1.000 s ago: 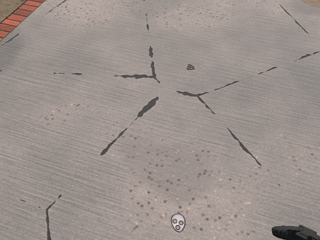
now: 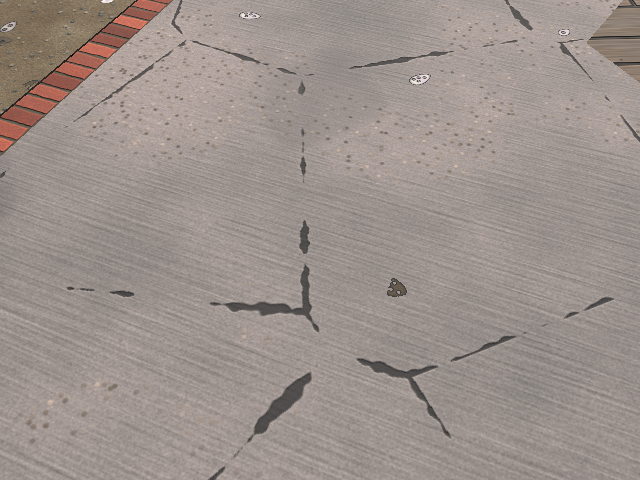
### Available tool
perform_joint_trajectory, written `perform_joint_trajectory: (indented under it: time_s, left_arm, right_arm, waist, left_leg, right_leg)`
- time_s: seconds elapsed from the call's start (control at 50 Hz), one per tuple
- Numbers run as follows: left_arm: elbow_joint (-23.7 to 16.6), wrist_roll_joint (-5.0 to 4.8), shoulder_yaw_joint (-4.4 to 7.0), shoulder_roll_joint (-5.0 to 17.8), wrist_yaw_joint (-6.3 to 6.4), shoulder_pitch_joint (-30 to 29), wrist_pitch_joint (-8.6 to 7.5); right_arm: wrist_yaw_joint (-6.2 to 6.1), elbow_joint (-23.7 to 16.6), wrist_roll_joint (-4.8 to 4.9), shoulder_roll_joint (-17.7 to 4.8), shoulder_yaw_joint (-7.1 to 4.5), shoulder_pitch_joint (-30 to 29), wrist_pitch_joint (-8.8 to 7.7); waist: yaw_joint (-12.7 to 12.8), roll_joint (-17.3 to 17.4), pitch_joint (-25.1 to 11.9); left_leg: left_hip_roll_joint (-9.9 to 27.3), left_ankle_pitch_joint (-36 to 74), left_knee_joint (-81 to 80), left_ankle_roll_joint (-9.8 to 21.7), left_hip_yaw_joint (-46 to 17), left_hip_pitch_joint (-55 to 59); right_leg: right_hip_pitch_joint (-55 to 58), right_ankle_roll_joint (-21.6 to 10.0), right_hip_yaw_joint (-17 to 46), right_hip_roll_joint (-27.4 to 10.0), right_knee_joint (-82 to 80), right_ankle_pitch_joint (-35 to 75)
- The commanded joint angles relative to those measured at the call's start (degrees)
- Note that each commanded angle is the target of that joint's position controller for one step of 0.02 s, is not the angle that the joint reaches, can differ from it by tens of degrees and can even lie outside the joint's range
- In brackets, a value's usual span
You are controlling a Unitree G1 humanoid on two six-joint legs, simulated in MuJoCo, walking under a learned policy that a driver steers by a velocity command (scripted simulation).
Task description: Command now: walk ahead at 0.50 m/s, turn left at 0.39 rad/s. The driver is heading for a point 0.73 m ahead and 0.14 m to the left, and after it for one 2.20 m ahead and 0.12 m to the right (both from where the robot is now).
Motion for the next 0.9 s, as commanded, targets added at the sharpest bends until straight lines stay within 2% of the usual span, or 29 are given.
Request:
perform_joint_trajectory:
  time_s: [0.02, 0.06, 0.08, 0.1, 0.12, 0.14, 0.16, 0.18, 0.2, 0.22, 0.24, 0.3, 0.34, 0.4, 0.48, 0.54, 0.56, 0.58, 0.6, 0.62, 0.64, 0.66, 0.68, 0.7, 0.72, 0.74, 0.78, 0.82, 0.9]
  left_arm:
    - [-1.22, -0.48, 2.42, 9.72, 0.64, 0.88, 0.69]
    - [-1.85, -0.62, 2.93, 11.41, 1.28, -0.83, 1.56]
    - [-2.24, -0.57, 3.0, 11.72, 1.7, -1.82, 2.21]
    - [-2.97, -0.34, 2.59, 10.96, 2.2, -1.66, 2.49]
    - [-5.42, 1.06, 0.84, 6.19, 1.8, 2.35, 1.43]
    - [-6.02, 1.07, -0.47, 3.38, 0.76, 2.38, -0.84]
    - [-7.15, -1.2, 0.75, 8.11, -0.33, -2.99, -2.84]
    - [-8.4, -2.27, 0.67, 8.47, -0.62, -6.74, -3.86]
    - [-8.48, -1.35, 0.76, 7.94, -0.28, -7.94, -4.11]
    - [-8.18, -0.11, 1.37, 8.56, 0.16, -7.94, -3.61]
    - [-8.27, 0.36, 1.53, 8.3, 0.2, -7.16, -2.86]
    - [-9.09, 0.98, 1.36, 6.29, 0.54, -7.48, -1.32]
    - [-10.73, 1.06, 1.03, 5.32, 0.66, -12.14, -1.16]
    - [-12.57, 0.59, 0.44, 3.79, 0.08, -18.17, -1.61]
    - [-14.71, -0.3, 0.75, 5.35, -0.81, -22.54, -2.33]
    - [-14.56, -0.45, 1.48, 7.41, -1.29, -20.44, -3.19]
    - [-13.6, -0.38, 1.94, 8.09, -1.15, -16.74, -3.48]
    - [-12.11, 0.29, 2.74, 9.77, -0.86, -10.49, -3.78]
    - [-11.16, 1.17, 3.41, 12.64, -0.48, -1.62, -3.8]
    - [-8.18, 1.14, 4.71, 16.91, -0.75, 3.9, -2.87]
    - [-8.43, -0.62, 3.59, 11.34, -1.2, 3.55, -2.66]
    - [-9.12, -0.68, 2.58, 7.77, -1.1, 0.59, -2.42]
    - [-9.6, 0.13, 2.05, 7.07, -1.12, -2.73, -2.01]
    - [-9.3, 0.46, 1.66, 6.09, -1.13, -4.51, -1.75]
    - [-9.04, 0.95, 1.25, 5.35, -1.02, -5.15, -1.8]
    - [-8.62, 0.84, 1.11, 4.91, -1.04, -5.19, -1.89]
    - [-7.62, -0.03, 1.35, 5.99, -1.05, -4.39, -2.09]
    - [-6.89, -0.46, 1.91, 8.18, -0.84, -3.74, -1.99]
    - [-5.36, -1.3, 2.14, 9.71, -0.62, -1.11, -1.08]
  right_arm:
    - [1.2, -6.52, 0.02, -4.16, -0.84, -7.15, -0.93]
    - [1.57, -6.66, -0.23, -6.1, -1.89, -3.31, -0.71]
    - [1.5, -5.29, -0.24, -7.88, -3.11, 3.3, -0.54]
    - [0.84, -2.92, -0.06, -11.31, -5.02, 12.63, -0.33]
    - [-0.23, -2.19, -0.2, -17.98, -6.93, 19.53, 0.08]
    - [-0.09, -3.11, 0.57, -16.77, -6.08, 18.3, -0.17]
    - [-0.12, -3.33, 0.04, -12.93, -4.85, 17.61, -0.41]
    - [-0.31, -3.8, -0.27, -10.81, -4.36, 15.0, -0.69]
    - [-0.31, -4.49, -0.41, -9.53, -3.92, 11.43, -0.81]
    - [-0.46, -5.42, -0.82, -7.61, -3.28, 8.63, -0.91]
    - [-0.63, -6.3, -1.21, -7.41, -3.12, 7.27, -0.84]
    - [-1.54, -6.49, -0.74, -9.34, -3.71, 8.11, -1.05]
    - [-2.26, -6.04, -0.44, -10.52, -4.1, 10.02, -1.01]
    - [-2.83, -5.36, -0.07, -10.59, -4.22, 12.52, -0.48]
    - [-3.1, -3.98, 0.4, -10.12, -4.23, 16.0, 0.2]
    - [-3.54, -4.1, 0.1, -10.16, -4.42, 15.8, 0.85]
    - [-3.51, -4.46, 0.05, -9.66, -4.28, 14.94, 1.04]
    - [-3.31, -4.92, -0.28, -7.64, -3.5, 14.42, 0.95]
    - [-3.12, -5.83, -1.26, -4.63, -2.26, 15.12, 0.75]
    - [-2.86, -6.35, 0.54, -0.93, -1.14, 24.97, 0.08]
    - [-3.08, -4.62, 1.22, -6.66, -1.88, 24.3, -0.16]
    - [-3.05, -5.43, 0.89, -9.89, -2.74, 16.97, -0.11]
    - [-3.2, -6.51, 0.2, -9.48, -2.73, 12.65, -0.1]
    - [-3.05, -7.44, -0.59, -8.75, -2.78, 9.95, -0.37]
    - [-2.68, -7.72, -0.53, -7.7, -2.76, 9.97, -0.48]
    - [-2.43, -7.62, -0.27, -6.52, -2.56, 10.67, -0.47]
    - [-2.15, -7.99, -0.41, -4.51, -1.97, 10.08, -0.33]
    - [-1.94, -9.33, -0.95, -3.42, -1.27, 6.55, -0.51]
    - [-1.22, -11.0, -0.73, -2.77, -0.61, -0.99, -1.33]
  waist:
    - [0.08, -5.29, 3.83]
    - [-2.74, -7.24, 0.24]
    - [-6.55, -7.23, -3.61]
    - [-10.74, -5.08, -8.64]
    - [-10.32, 6.45, -15.98]
    - [-8.34, 10.85, -22.19]
    - [-10.6, 6.63, -18.05]
    - [-9.86, 2.99, -11.5]
    - [-7.36, -1.75, -6.35]
    - [-5.38, -1.81, -4.25]
    - [-3.87, -0.28, -3.41]
    - [-2.95, 0.2, -2.13]
    - [-4.38, 0.14, -0.83]
    - [-6.86, 1.57, -0.4]
    - [-8.24, 2.32, -0.1]
    - [-6.43, 4.13, -0.63]
    - [-4.33, 4.75, -1.88]
    - [-1.36, 3.93, -6.39]
    - [1.92, -1.56, -14.66]
    - [-1.99, -21.57, -21.03]
    - [-0.26, -16.02, -17.39]
    - [1.4, -10.09, -9.21]
    - [0.53, -6.05, -4.93]
    - [-0.36, -5.57, -1.5]
    - [-1.91, -6.95, -0.89]
    - [-2.71, -8.16, -1.0]
    - [-3.2, -8.4, -0.82]
    - [-2.6, -7.34, -0.2]
    - [-0.32, -6.63, 0.84]
  left_leg:
    - [-0.78, -4.85, -1.81, 2.1, 1.29, -2.68]
    - [-4.21, -10.91, -1.27, 4.05, 5.0, 4.47]
    - [-6.62, -11.07, -2.54, 5.44, 6.64, 13.17]
    - [-7.26, -8.99, -4.27, 7.67, 4.18, 27.79]
    - [6.58, -11.13, -4.62, 15.92, -19.5, 50.44]
    - [14.88, -19.14, -15.59, 23.14, -45.94, 60.49]
    - [13.47, -21.79, -17.59, 19.94, -40.71, 57.94]
    - [11.14, -19.19, -17.77, 17.54, -32.4, 50.42]
    - [8.75, -13.63, -18.73, 15.92, -26.36, 41.15]
    - [6.8, -8.75, -20.06, 14.8, -22.24, 34.78]
    - [5.74, -5.68, -21.38, 15.03, -21.11, 30.46]
    - [3.94, 0.06, -23.27, 15.51, -16.72, 24.55]
    - [2.29, 0.38, -23.34, 14.09, -14.53, 23.08]
    - [-0.24, -4.36, -22.28, 11.28, -12.83, 21.43]
    - [1.73, -8.06, -18.43, 10.21, -17.96, 26.22]
    - [3.58, -5.81, -12.95, 9.29, -22.72, 30.86]
    - [2.68, -3.45, -10.15, 8.46, -22.95, 30.65]
    - [-0.04, 0.02, -3.13, 6.85, -20.46, 29.21]
    - [-3.57, -7.77, 12.09, 4.78, -15.62, 22.23]
    - [-11.73, -35.43, 30.58, 0.51, -8.87, 1.02]
    - [-7.49, -36.5, 37.51, 0.12, -10.64, -6.26]
    - [-5.66, -31.16, 38.92, 0.01, -10.02, -8.08]
    - [-3.82, -27.38, 37.68, -0.13, -7.86, -6.63]
    - [-2.49, -24.92, 34.55, -0.19, -7.44, -5.79]
    - [-0.98, -23.35, 31.97, 0.01, -7.06, -2.95]
    - [-0.44, -22.94, 29.54, -0.02, -6.16, -1.12]
    - [0.45, -22.37, 24.19, -0.55, -4.11, -0.67]
    - [1.29, -18.03, 17.32, -1.23, -2.76, -0.89]
    - [-0.35, -6.04, 3.36, -1.78, -0.46, 4.56]
  right_leg:
    - [2.57, -6.72, 2.43, -18.81, 1.39, 28.27]
    - [4.03, -5.21, 0.4, -18.65, 9.8, 48.0]
    - [2.57, -3.91, -1.35, -17.4, 19.1, 55.09]
    - [-5.02, -1.9, -2.64, -14.9, 32.21, 51.3]
    - [-27.53, 1.63, -3.14, -8.58, 54.28, 25.15]
    - [-43.16, 3.22, 7.24, 1.27, 67.56, -16.36]
    - [-49.39, 1.53, 13.62, -2.92, 70.12, -14.4]
    - [-50.21, 0.26, 12.61, -5.54, 67.17, -9.66]
    - [-47.81, 0.31, 12.05, -7.72, 61.28, -6.01]
    - [-43.73, 0.69, 12.01, -9.4, 56.55, -3.51]
    - [-40.59, 1.34, 12.12, -9.76, 54.65, -2.29]
    - [-39.04, 4.18, 10.67, -9.1, 46.85, 2.14]
    - [-39.44, 5.4, 10.37, -7.98, 38.15, 9.72]
    - [-34.99, 5.55, 9.97, -5.16, 25.71, 20.27]
    - [-33.27, 4.58, 11.65, -3.56, 18.93, 20.95]
    - [-30.36, 2.61, 12.3, -3.29, 16.67, 13.77]
    - [-25.33, 1.37, 11.24, -3.0, 14.83, 13.1]
    - [-15.51, -0.82, 11.55, -4.83, 14.38, 13.92]
    - [-0.43, -4.5, 20.38, -14.01, 16.18, 11.5]
    - [18.02, -15.02, 47.14, -26.08, 11.86, 0.39]
    - [16.15, -14.24, 53.0, -26.36, 7.88, -14.02]
    - [8.79, -11.49, 44.02, -23.35, 6.82, -13.45]
    - [1.61, -10.01, 37.07, -20.88, 5.99, -6.55]
    - [-4.02, -10.08, 32.45, -18.97, 4.79, 0.17]
    - [-7.51, -9.61, 28.68, -17.25, 3.64, 4.68]
    - [-9.12, -9.64, 26.31, -16.17, 2.58, 7.44]
    - [-10.66, -10.81, 22.98, -16.09, 0.67, 11.99]
    - [-11.42, -11.56, 20.29, -16.37, -1.0, 15.15]
    - [-13.42, -9.82, 14.89, -13.79, -1.41, 17.49]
